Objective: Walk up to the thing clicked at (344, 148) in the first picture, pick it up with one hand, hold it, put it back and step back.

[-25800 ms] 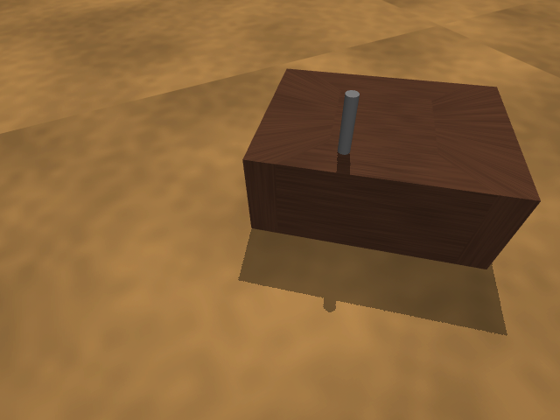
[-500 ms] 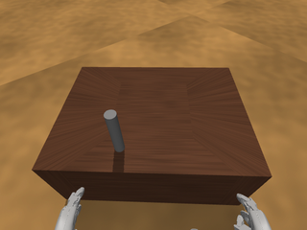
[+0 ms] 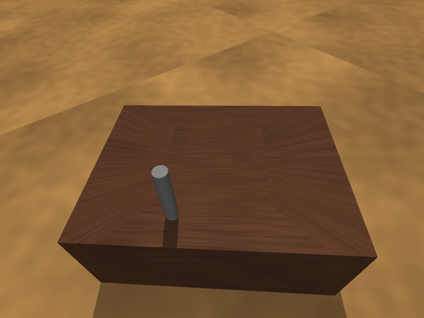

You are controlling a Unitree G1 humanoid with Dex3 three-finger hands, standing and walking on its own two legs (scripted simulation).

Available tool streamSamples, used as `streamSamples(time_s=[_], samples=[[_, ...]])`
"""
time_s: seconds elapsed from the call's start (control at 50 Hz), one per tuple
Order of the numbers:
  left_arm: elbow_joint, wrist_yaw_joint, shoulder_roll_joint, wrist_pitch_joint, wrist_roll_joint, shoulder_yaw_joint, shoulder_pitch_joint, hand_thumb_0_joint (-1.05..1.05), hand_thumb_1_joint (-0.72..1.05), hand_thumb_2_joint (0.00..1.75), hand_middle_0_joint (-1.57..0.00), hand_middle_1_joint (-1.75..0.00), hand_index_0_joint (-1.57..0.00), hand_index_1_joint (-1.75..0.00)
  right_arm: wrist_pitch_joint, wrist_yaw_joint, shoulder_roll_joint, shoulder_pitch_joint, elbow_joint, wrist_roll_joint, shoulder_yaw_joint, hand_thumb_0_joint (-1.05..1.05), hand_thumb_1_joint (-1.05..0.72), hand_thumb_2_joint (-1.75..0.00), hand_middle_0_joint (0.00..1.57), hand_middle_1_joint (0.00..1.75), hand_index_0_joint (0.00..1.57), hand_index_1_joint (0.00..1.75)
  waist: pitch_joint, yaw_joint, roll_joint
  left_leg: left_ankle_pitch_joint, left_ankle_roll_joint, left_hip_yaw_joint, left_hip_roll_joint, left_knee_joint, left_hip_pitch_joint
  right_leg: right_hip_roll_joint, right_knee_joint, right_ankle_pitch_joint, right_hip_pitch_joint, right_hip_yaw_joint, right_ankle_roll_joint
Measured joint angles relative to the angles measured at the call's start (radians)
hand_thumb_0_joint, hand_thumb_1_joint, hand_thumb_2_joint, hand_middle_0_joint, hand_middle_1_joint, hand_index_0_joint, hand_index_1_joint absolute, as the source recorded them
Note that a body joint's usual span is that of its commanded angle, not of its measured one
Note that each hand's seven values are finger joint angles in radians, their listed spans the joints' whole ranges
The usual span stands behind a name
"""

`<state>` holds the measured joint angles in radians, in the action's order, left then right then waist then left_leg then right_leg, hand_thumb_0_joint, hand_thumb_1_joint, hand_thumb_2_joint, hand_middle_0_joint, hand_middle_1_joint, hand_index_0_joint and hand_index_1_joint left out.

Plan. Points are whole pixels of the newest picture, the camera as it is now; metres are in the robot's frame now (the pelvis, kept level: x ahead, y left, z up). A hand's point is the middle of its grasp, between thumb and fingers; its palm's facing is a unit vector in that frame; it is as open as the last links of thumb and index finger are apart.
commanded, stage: stand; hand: left
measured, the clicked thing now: (166, 195) +0.53 +0.19 -0.22
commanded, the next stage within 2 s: step back in 1.84 s
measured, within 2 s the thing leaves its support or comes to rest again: neither
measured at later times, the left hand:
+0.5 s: hand out of the picture +0.04 +0.24 -0.14, palm faces +0.01 -0.94 -0.35, open 7.4 cm
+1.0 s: hand out of the picture +0.07 +0.24 -0.13, palm faces +0.02 -0.94 -0.34, open 7.4 cm
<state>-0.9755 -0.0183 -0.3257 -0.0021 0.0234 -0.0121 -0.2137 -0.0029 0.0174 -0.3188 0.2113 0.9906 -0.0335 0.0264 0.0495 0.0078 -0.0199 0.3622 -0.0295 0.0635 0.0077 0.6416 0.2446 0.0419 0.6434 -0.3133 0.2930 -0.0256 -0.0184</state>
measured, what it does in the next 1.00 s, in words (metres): stands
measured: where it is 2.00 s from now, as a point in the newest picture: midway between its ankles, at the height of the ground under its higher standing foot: outside the picture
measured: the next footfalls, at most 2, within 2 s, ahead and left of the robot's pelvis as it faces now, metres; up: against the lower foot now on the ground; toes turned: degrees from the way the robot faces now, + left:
none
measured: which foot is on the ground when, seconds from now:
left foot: down 0.00-1.00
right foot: down 0.00-1.00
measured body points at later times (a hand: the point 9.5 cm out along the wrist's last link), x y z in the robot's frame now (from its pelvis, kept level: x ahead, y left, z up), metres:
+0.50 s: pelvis -0.01 -0.01 +0.02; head -0.01 -0.02 +0.47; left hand +0.04 +0.29 -0.11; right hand +0.04 -0.30 -0.13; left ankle -0.01 +0.14 -0.72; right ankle +0.02 -0.13 -0.72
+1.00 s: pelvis +0.00 -0.01 +0.02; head +0.01 -0.02 +0.47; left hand +0.07 +0.29 -0.11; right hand +0.08 -0.30 -0.12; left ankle -0.01 +0.14 -0.72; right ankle +0.02 -0.13 -0.72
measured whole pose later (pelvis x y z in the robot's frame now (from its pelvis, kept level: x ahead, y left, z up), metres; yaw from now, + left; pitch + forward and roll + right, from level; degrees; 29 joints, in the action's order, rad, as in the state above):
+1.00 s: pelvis +0.00 -0.01 +0.02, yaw +0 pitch -3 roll +0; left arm -1.18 0.00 -0.32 -0.01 0.01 -0.01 -0.09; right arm 0.00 0.01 -0.34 0.13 1.13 -0.02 0.00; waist 0.06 0.01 -0.03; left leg 0.22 -0.04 0.07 0.03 0.35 0.08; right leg 0.03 0.37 -0.18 0.13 -0.04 -0.01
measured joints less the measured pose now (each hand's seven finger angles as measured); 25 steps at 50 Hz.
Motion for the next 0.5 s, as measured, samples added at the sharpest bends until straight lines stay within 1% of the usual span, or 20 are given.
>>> streamSamples(time_s=[0.12,0.24,0.5], samples=[[-0.075,0.002,0.01,-0.006,-0.003,0.011,0.03,0.01,0.89,0.89,-0.21,-0.3,-0.2,-0.3,0.0,-0.002,0.005,-0.027,0.049,0.008,-0.013,0.0,-0.9,-0.9,0.2,0.3,0.2,0.3,0.0,-0.005,-0.011,-0.052,-0.005,0.007,0.004,-0.095,-0.061,-0.002,-0.092,0.048,-0.063,-0.009,0.002],[-0.125,0.006,0.009,-0.008,-0.007,0.012,0.06,0.01,0.9,0.89,-0.21,-0.3,-0.2,-0.3,0.001,-0.006,0.003,-0.038,0.088,0.01,-0.017,0.0,-0.9,-0.9,0.2,0.3,0.2,0.3,0.0,-0.002,-0.009,-0.095,-0.009,0.01,0.008,-0.168,-0.106,-0.005,-0.164,0.088,-0.109,-0.015,0.004],[-0.189,0.015,-0.001,-0.004,-0.007,0.001,0.084,0.01,0.9,0.89,-0.21,-0.3,-0.2,-0.3,-0.002,-0.007,-0.017,-0.039,0.135,0.011,-0.013,0.0,-0.91,-0.9,0.2,0.3,0.2,0.3,0.016,0.001,-0.004,-0.135,-0.014,0.01,0.014,-0.236,-0.128,-0.011,-0.226,0.125,-0.129,-0.016,0.008]])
